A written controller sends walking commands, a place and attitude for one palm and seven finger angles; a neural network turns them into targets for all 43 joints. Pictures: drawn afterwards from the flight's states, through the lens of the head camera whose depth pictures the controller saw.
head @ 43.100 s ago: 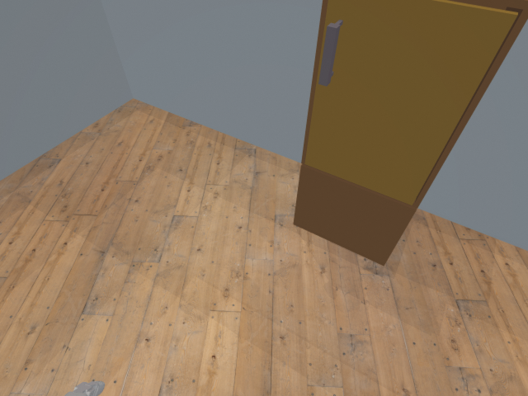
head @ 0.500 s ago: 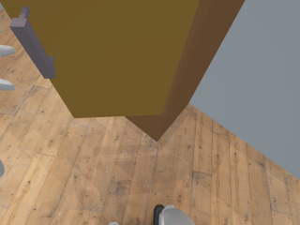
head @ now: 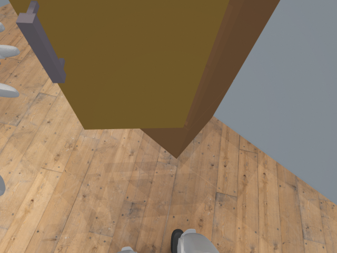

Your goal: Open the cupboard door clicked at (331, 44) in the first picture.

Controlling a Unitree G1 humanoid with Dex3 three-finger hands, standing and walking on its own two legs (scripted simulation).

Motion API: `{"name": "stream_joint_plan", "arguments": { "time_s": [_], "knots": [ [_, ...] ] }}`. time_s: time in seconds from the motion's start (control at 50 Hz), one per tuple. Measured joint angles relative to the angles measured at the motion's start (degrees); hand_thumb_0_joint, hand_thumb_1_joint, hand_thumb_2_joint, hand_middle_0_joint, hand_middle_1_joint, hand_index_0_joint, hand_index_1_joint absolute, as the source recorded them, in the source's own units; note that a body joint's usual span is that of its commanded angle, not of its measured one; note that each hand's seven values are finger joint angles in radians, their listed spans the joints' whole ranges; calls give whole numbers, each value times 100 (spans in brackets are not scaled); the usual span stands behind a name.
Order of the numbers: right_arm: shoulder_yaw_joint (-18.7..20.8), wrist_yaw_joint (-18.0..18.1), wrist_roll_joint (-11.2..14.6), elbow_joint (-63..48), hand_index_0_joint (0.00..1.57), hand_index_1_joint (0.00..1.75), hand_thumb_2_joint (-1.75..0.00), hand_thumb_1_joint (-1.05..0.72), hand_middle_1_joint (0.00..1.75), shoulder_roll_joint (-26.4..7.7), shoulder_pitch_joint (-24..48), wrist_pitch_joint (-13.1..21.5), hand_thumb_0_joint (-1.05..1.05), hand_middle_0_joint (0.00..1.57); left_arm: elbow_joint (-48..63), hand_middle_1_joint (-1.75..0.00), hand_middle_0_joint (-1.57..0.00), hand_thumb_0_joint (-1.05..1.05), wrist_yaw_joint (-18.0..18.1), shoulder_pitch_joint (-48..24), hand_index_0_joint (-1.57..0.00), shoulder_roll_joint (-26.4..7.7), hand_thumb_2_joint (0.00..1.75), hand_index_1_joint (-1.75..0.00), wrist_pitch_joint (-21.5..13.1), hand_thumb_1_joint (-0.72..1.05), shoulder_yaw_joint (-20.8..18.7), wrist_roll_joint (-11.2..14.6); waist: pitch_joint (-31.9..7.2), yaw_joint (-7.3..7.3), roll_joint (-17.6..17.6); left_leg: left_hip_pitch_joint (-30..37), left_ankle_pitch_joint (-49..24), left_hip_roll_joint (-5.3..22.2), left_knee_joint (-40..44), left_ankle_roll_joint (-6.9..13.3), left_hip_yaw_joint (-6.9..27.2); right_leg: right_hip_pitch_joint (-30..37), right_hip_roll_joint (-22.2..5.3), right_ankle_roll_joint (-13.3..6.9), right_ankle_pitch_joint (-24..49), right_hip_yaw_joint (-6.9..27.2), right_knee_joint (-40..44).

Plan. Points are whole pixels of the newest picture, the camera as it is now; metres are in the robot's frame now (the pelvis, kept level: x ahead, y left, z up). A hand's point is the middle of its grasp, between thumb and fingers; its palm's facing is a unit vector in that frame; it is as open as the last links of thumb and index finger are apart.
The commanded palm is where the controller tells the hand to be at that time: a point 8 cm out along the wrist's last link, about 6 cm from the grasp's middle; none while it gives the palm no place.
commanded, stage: move the hooked fingers beside the handle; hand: left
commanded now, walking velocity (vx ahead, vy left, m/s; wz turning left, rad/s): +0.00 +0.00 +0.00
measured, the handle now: (47, 45) +0.53 +0.23 +0.13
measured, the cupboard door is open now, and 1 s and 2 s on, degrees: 44 44 44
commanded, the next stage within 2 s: slide the fingers in behind the handle in 0.04 s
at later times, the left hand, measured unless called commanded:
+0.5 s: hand (11, 64) +0.48 +0.28 +0.13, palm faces -0.02 -1.00 -0.01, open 14.0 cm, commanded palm +0.45 +0.32 +0.13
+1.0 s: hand (31, 66) +0.47 +0.24 +0.13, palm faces -0.03 -1.00 -0.01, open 14.0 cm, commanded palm +0.45 +0.29 +0.13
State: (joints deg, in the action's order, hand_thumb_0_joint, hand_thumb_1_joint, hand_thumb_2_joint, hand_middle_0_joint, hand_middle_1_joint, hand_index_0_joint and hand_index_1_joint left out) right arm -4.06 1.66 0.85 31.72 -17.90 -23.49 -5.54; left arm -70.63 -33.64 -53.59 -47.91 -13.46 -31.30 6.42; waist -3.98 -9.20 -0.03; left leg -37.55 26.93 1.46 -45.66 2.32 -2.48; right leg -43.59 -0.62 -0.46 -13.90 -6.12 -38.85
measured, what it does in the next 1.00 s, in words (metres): stands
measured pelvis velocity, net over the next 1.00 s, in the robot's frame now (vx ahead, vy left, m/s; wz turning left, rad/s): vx -0.01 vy -0.01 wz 0.00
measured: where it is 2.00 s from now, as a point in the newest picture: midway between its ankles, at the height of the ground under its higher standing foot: outside the picture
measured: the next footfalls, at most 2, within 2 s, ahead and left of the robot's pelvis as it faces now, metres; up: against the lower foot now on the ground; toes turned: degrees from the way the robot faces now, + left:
none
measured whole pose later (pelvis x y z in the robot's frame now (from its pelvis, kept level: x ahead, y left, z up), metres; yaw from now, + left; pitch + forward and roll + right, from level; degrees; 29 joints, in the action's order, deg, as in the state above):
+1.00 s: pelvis -0.01 -0.01 +0.00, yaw +0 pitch +16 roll -2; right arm -3.5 1.6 1.0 33.4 -17.4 -23.2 -3.3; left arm -65.8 -26.8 -50.7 -37.0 -14.8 -25.3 8.4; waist -4.4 -7.7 0.5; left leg -34.0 25.8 1.1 -43.9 1.9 -2.6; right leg -40.7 -0.7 -0.9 -13.5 -5.8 -38.4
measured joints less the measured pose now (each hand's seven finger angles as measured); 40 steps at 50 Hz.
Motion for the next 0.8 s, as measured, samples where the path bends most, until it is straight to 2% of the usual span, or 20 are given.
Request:
{"name": "stream_joint_plan", "arguments": {
  "time_s": [0.06, 0.16, 0.22, 0.34, 0.42, 0.58, 0.72, 0.8],
  "knots": [
    [-26, 6, 8, 50, 21, 30, -90, -90, 30, 0, -47, -15, 0, 20, -67, -120, -30, -1, -59, -69, -30, -24, 30, -120, 5, -50, 44, 65, 9, 6, 0, -27, -1, -3, -14, 3, 3, -25, -4, 0, 0, -2, -13],
    [-47, 10, -1, 59, 21, 30, -90, -90, 30, -9, -106, -30, 0, 20, -144, -120, -30, -1, -68, -127, -30, -129, 30, -120, 61, -50, -44, -31, 8, -56, -2, -123, 6, 3, -62, 3, 6, -113, 1, -6, 5, -4, -42],
    [-11, -4, -6, 58, 21, 30, -90, -90, 30, -5, -160, -42, 0, 20, -29, -120, -30, -1, -54, -40, -30, -116, 30, -120, 17, -50, -32, 11, -2, -57, 4, -130, 10, 13, -63, 2, -6, -123, 13, -4, 13, 9, -32],
    [17, -39, -14, 103, 21, 30, -90, -90, 30, -3, -214, -68, 0, 20, 196, -120, -30, -1, -53, 89, -30, 152, 30, -120, 29, -50, 30, 139, -44, -22, 13, -60, 10, 14, -20, 7, -10, -55, 19, 2, 15, 16, 10],
    [54, -69, -8, 45, 21, 30, -90, -90, 30, 11, -205, -64, 0, 20, 403, -120, -30, -1, 84, 306, -30, 313, 30, -120, 53, -50, 44, 151, -81, -13, 31, 39, 10, 18, 32, 10, -41, 23, 31, 9, 16, 48, 43],
    [66, -95, 3, 22, 21, 30, -90, -90, 30, 64, -111, 14, 0, 20, 704, -120, -30, -1, 326, 549, -30, 746, 30, -120, 49, -50, 235, 239, -125, 98, 75, 261, -11, -3, 137, 5, -43, 223, 18, 13, 4, 56, 92],
    [54, -71, 11, 32, 21, 30, -90, -90, 30, 103, 26, 108, 0, 20, 680, -120, -30, -1, 517, 540, -30, 937, 30, -120, -16, -50, 391, 224, -118, 156, 76, 374, -41, -16, 178, -9, -36, 319, 6, -3, 2, 52, 86],
    [22, -50, 21, 46, 21, 30, -90, -90, 30, 91, 88, 149, 0, 20, 482, -120, -30, -1, 557, 409, -30, 937, 30, -120, -38, -50, 438, 185, -84, 155, 57, 373, -56, -24, 163, -13, -24, 316, -4, -17, 4, 42, 56]
  ]
}}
